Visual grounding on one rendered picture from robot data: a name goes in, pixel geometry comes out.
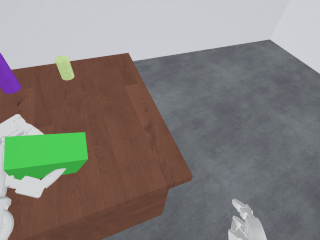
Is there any sponge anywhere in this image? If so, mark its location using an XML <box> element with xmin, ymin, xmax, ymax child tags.
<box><xmin>4</xmin><ymin>132</ymin><xmax>88</xmax><ymax>180</ymax></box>

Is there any left robot hand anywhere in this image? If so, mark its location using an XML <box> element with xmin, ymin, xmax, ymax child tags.
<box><xmin>0</xmin><ymin>114</ymin><xmax>66</xmax><ymax>198</ymax></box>

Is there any table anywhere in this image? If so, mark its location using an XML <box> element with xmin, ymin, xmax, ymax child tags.
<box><xmin>0</xmin><ymin>53</ymin><xmax>193</xmax><ymax>240</ymax></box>

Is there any right robot hand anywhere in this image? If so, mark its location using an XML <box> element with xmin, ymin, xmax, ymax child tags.
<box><xmin>228</xmin><ymin>198</ymin><xmax>267</xmax><ymax>240</ymax></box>

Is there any left robot forearm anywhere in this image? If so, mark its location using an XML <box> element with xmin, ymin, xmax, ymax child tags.
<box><xmin>0</xmin><ymin>196</ymin><xmax>14</xmax><ymax>240</ymax></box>

